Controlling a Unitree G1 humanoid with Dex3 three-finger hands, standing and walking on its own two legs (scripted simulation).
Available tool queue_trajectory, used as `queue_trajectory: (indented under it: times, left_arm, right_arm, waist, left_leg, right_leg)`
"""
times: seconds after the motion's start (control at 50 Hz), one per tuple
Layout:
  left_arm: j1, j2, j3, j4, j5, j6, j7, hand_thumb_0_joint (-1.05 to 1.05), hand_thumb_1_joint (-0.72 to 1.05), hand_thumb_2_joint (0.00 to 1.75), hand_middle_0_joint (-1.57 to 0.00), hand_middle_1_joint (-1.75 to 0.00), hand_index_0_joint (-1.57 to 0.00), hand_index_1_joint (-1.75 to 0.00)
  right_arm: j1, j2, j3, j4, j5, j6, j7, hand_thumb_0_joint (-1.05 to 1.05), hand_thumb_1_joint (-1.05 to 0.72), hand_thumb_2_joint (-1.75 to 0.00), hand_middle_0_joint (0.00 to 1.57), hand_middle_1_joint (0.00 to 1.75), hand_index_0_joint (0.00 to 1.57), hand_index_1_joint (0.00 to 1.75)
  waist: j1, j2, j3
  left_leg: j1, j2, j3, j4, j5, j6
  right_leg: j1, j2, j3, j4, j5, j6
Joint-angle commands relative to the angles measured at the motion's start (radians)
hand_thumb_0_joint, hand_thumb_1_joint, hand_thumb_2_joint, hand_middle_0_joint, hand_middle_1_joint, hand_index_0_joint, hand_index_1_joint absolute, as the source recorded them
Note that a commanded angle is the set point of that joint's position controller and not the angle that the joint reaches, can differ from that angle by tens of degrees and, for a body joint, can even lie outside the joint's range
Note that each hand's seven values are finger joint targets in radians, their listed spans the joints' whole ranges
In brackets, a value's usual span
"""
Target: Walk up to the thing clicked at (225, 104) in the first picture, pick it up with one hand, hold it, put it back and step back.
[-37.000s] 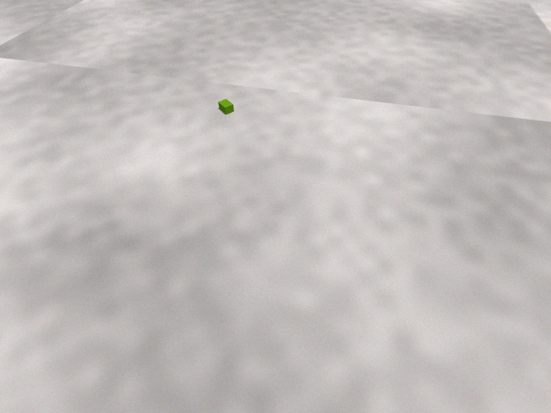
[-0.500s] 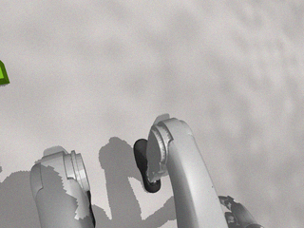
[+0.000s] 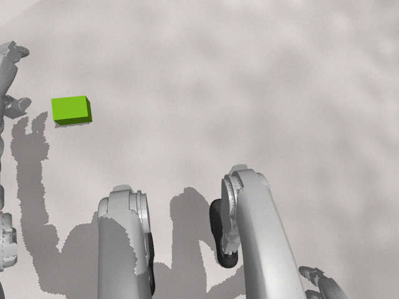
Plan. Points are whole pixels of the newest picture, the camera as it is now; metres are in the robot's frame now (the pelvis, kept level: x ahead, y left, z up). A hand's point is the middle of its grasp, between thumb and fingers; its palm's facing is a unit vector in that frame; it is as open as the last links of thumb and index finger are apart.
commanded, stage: home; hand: left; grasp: from above
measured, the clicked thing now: (72, 110) +0.55 +0.30 -0.37
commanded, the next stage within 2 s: none
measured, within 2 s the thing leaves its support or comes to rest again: neither
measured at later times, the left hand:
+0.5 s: hand out of the picture +0.32 +0.23 +0.09, palm faces -0.04 -0.88 -0.47, open 7.4 cm
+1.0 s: hand out of the picture +0.23 +0.19 +0.27, palm faces +0.17 -0.96 -0.22, open 7.4 cm
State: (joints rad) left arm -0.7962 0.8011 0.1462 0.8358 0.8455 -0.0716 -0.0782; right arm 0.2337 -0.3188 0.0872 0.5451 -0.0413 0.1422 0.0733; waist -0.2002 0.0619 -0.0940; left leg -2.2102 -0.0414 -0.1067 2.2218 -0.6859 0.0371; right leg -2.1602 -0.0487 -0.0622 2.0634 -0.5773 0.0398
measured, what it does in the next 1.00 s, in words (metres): rises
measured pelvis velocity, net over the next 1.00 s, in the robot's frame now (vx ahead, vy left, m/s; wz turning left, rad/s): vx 0.08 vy -0.02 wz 0.12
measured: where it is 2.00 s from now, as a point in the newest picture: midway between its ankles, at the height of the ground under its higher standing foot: (185, 259)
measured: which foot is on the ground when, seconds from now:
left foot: down 0.00-1.00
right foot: down 0.00-1.00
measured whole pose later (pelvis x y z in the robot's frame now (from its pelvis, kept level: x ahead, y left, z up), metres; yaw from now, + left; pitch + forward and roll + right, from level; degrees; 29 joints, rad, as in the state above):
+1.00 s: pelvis +0.08 -0.02 +0.32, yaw +7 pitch +11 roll -3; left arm 0.47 0.23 0.03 -0.08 -0.07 0.44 0.06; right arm 0.30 -0.22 0.04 0.52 0.03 -0.18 -0.18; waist -0.06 0.06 -0.18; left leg -0.73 0.02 -0.07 1.02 -0.50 -0.01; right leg -0.72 -0.01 -0.06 0.94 -0.41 0.02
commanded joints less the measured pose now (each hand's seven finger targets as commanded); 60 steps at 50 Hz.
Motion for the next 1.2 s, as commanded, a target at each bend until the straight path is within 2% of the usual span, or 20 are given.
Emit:
queue_trajectory:
  times: [0.0, 0.02, 0.06, 0.1, 0.12, 0.16, 0.18, 0.26, 0.32, 0.4, 0.42, 0.48, 0.6, 0.7, 0.78, 0.8, 0.88, 0.98, 1.1, 1.18]
  left_arm:
    - [-0.122, 0.179, 0.065, -0.318, -0.19, 0.051, 0.023, 0.0, 0.82, 0.86, -0.19, -0.29, -0.19, -0.29]
    - [-0.074, 0.143, 0.047, -0.31, -0.215, 0.066, 0.022, 0.0, 0.87, 0.88, -0.2, -0.29, -0.2, -0.29]
    - [-0.071, 0.084, 0.017, -0.436, -0.282, 0.08, 0.025, 0.0, 0.9, 0.9, -0.2, -0.3, -0.2, -0.3]
    - [0.011, 0.016, -0.014, -0.435, -0.346, 0.104, 0.03, 0.0, 0.9, 0.9, -0.2, -0.3, -0.2, -0.3]
    - [0.022, -0.006, -0.021, -0.477, -0.372, 0.11, 0.036, 0.0, 0.9, 0.9, -0.2, -0.3, -0.2, -0.3]
    - [0.117, -0.042, -0.027, -0.449, -0.413, 0.131, 0.052, 0.0, 0.9, 0.9, -0.2, -0.3, -0.2, -0.3]
    - [0.109, -0.049, -0.026, -0.497, -0.437, 0.136, 0.062, 0.0, 0.9, 0.9, -0.2, -0.3, -0.2, -0.3]
    - [0.218, -0.092, -0.002, -0.557, -0.509, 0.174, 0.116, 0.0, 0.9, 0.9, -0.2, -0.3, -0.2, -0.3]
    - [0.314, -0.15, -0.003, -0.528, -0.572, 0.214, 0.146, 0.0, 0.9, 0.9, -0.2, -0.3, -0.2, -0.3]
    - [0.481, -0.225, -0.004, -0.546, -0.668, 0.267, 0.157, 0.0, 0.9, 0.9, -0.2, -0.3, -0.2, -0.3]
    - [0.517, -0.252, -0.026, -0.589, -0.694, 0.28, 0.154, 0.0, 0.9, 0.9, -0.2, -0.3, -0.2, -0.3]
    - [0.612, -0.271, 0.0, -0.663, -0.763, 0.325, 0.161, 0.0, 0.9, 0.9, -0.2, -0.3, -0.2, -0.3]
    - [0.76, -0.368, 0.001, -0.774, -0.863, 0.37, 0.172, 0.0, 0.9, 0.9, -0.2, -0.3, -0.2, -0.3]
    - [0.883, -0.403, 0.003, -0.849, -0.896, 0.398, 0.166, 0.0, 0.9, 0.9, -0.2, -0.3, -0.2, -0.3]
    - [1.059, -0.44, -0.01, -0.94, -0.912, 0.43, 0.158, 0.0, 0.9, 0.9, -0.2, -0.3, -0.2, -0.3]
    - [1.067, -0.456, -0.035, -0.978, -0.915, 0.434, 0.154, 0.0, 0.9, 0.9, -0.2, -0.3, -0.2, -0.3]
    - [1.201, -0.473, -0.053, -1.06, -0.909, 0.458, 0.144, 0.0, 0.9, 0.9, -0.2, -0.3, -0.2, -0.3]
    - [1.263, -0.484, -0.067, -1.131, -0.907, 0.476, 0.127, 0.0, 0.9, 0.9, -0.2, -0.3, -0.2, -0.3]
    - [1.245, -0.475, -0.061, -1.145, -0.896, 0.47, 0.107, 0.0, 0.9, 0.9, -0.2, -0.3, -0.2, -0.3]
    - [1.236, -0.472, -0.056, -1.15, -0.893, 0.46, 0.101, 0.0, 0.9, 0.9, -0.2, -0.3, -0.2, -0.3]
  right_arm:
    - [0.143, -0.223, -0.132, -0.021, 0.028, -0.018, -0.033, 0.0, -0.9, -0.9, 0.2, 0.3, 0.2, 0.3]
    - [0.13, -0.215, -0.137, -0.017, 0.033, -0.024, -0.035, 0.0, -0.9, -0.9, 0.2, 0.3, 0.2, 0.3]
    - [0.109, -0.2, -0.15, -0.028, 0.042, -0.042, -0.04, 0.0, -0.9, -0.9, 0.2, 0.3, 0.2, 0.3]
    - [0.083, -0.187, -0.151, -0.027, 0.052, -0.065, -0.05, 0.0, -0.9, -0.9, 0.2, 0.3, 0.2, 0.3]
    - [0.074, -0.18, -0.157, -0.03, 0.055, -0.08, -0.057, 0.0, -0.9, -0.9, 0.2, 0.3, 0.2, 0.3]
    - [0.055, -0.162, -0.155, -0.03, 0.061, -0.106, -0.067, 0.0, -0.9, -0.9, 0.2, 0.3, 0.2, 0.3]
    - [0.039, -0.159, -0.153, -0.031, 0.063, -0.118, -0.073, 0.0, -0.9, -0.9, 0.2, 0.3, 0.2, 0.3]
    - [0.004, -0.133, -0.154, -0.051, 0.076, -0.16, -0.096, 0.0, -0.9, -0.9, 0.2, 0.3, 0.2, 0.3]
    - [-0.023, -0.114, -0.142, -0.044, 0.081, -0.191, -0.112, 0.0, -0.9, -0.9, 0.2, 0.3, 0.2, 0.3]
    - [-0.051, -0.095, -0.132, -0.055, 0.085, -0.22, -0.128, 0.0, -0.9, -0.9, 0.2, 0.3, 0.2, 0.3]
    - [-0.057, -0.086, -0.13, -0.065, 0.086, -0.227, -0.132, 0.0, -0.9, -0.9, 0.2, 0.3, 0.2, 0.3]
    - [-0.069, -0.071, -0.121, -0.085, 0.091, -0.244, -0.147, 0.0, -0.9, -0.9, 0.2, 0.3, 0.2, 0.3]
    - [-0.05, -0.034, -0.095, -0.087, 0.091, -0.292, -0.194, 0.0, -0.9, -0.9, 0.2, 0.3, 0.2, 0.3]
    - [-0.028, -0.029, -0.089, -0.101, 0.084, -0.324, -0.231, 0.0, -0.9, -0.9, 0.2, 0.3, 0.2, 0.3]
    - [-0.008, -0.019, -0.088, -0.133, 0.079, -0.343, -0.246, 0.0, -0.9, -0.9, 0.2, 0.3, 0.2, 0.3]
    - [-0.012, -0.014, -0.086, -0.138, 0.077, -0.348, -0.249, 0.0, -0.9, -0.9, 0.2, 0.3, 0.2, 0.3]
    - [-0.01, -0.012, -0.087, -0.164, 0.074, -0.368, -0.262, 0.0, -0.9, -0.9, 0.2, 0.3, 0.2, 0.3]
    - [-0.007, -0.012, -0.092, -0.176, 0.067, -0.392, -0.271, 0.0, -0.9, -0.9, 0.2, 0.3, 0.2, 0.3]
    - [-0.024, -0.016, -0.096, -0.174, 0.056, -0.425, -0.276, 0.0, -0.9, -0.9, 0.2, 0.3, 0.2, 0.3]
    - [-0.021, -0.018, -0.1, -0.166, 0.049, -0.443, -0.273, 0.0, -0.9, -0.9, 0.2, 0.3, 0.2, 0.3]
  waist:
    - [0.019, 0.23, -0.743]
    - [0.022, 0.215, -0.711]
    - [0.024, 0.233, -0.737]
    - [0.028, 0.196, -0.693]
    - [0.033, 0.197, -0.698]
    - [0.037, 0.16, -0.614]
    - [0.049, 0.163, -0.63]
    - [0.082, 0.156, -0.646]
    - [0.08, 0.115, -0.58]
    - [0.098, 0.074, -0.504]
    - [0.09, 0.076, -0.502]
    - [0.11, 0.046, -0.522]
    - [0.102, -0.007, -0.422]
    - [0.118, 0.016, -0.318]
    - [0.139, 0.02, -0.254]
    - [0.136, 0.016, -0.235]
    - [0.147, 0.002, -0.177]
    - [0.144, -0.026, -0.145]
    - [0.143, -0.038, -0.085]
    - [0.148, -0.014, -0.13]
  left_leg:
    - [0.683, 0.013, -0.014, -0.428, 0.233, -0.013]
    - [0.7, 0.016, -0.018, -0.457, 0.199, -0.013]
    - [0.761, 0.03, -0.023, -0.52, 0.141, -0.012]
    - [0.796, 0.036, -0.031, -0.578, 0.089, -0.013]
    - [0.834, 0.042, -0.036, -0.612, 0.075, -0.013]
    - [0.847, 0.045, -0.039, -0.669, 0.047, -0.013]
    - [0.888, 0.045, -0.046, -0.693, 0.043, -0.015]
    - [1.004, 0.042, -0.021, -0.768, 0.119, -0.024]
    - [1.036, 0.038, -0.011, -0.814, 0.172, -0.023]
    - [1.104, 0.039, -0.012, -0.912, 0.165, -0.022]
    - [1.121, 0.037, 0.001, -0.931, 0.187, -0.021]
    - [1.204, 0.036, 0.011, -0.997, 0.21, -0.018]
    - [1.276, 0.034, 0.035, -1.095, 0.263, -0.01]
    - [1.397, 0.033, 0.041, -1.212, 0.263, -0.015]
    - [1.48, 0.031, 0.043, -1.301, 0.284, -0.019]
    - [1.486, 0.029, 0.046, -1.319, 0.28, -0.019]
    - [1.527, 0.032, 0.04, -1.371, 0.291, -0.02]
    - [1.57, 0.032, 0.053, -1.394, 0.351, -0.016]
    - [1.565, 0.031, 0.054, -1.412, 0.305, -0.015]
    - [1.585, 0.028, 0.057, -1.398, 0.35, -0.019]
  right_leg:
    - [0.436, 0.043, -0.036, -0.259, 0.146, -0.096]
    - [0.446, 0.043, -0.034, -0.28, 0.121, -0.092]
    - [0.497, 0.042, -0.033, -0.322, 0.099, -0.081]
    - [0.529, 0.04, -0.034, -0.363, 0.081, -0.072]
    - [0.549, 0.039, -0.033, -0.383, 0.084, -0.066]
    - [0.589, 0.039, -0.03, -0.436, 0.065, -0.061]
    - [0.612, 0.037, -0.026, -0.453, 0.069, -0.06]
    - [0.737, 0.034, -0.01, -0.544, 0.103, -0.063]
    - [0.822, 0.035, 0.002, -0.616, 0.135, -0.063]
    - [0.956, 0.036, 0.023, -0.73, 0.131, -0.06]
    - [1.001, 0.039, 0.026, -0.765, 0.149, -0.06]
    - [1.148, 0.043, 0.038, -0.854, 0.169, -0.056]
    - [1.339, 0.053, 0.048, -1.013, 0.219, -0.05]
    - [1.417, 0.054, 0.047, -1.129, 0.219, -0.047]
    - [1.503, 0.06, 0.033, -1.215, 0.229, -0.047]
    - [1.514, 0.059, 0.029, -1.233, 0.227, -0.044]
    - [1.54, 0.068, 0.012, -1.272, 0.228, -0.044]
    - [1.567, 0.073, -0.007, -1.295, 0.269, -0.044]
    - [1.547, 0.07, -0.015, -1.305, 0.22, -0.039]
    - [1.568, 0.066, -0.012, -1.291, 0.261, -0.041]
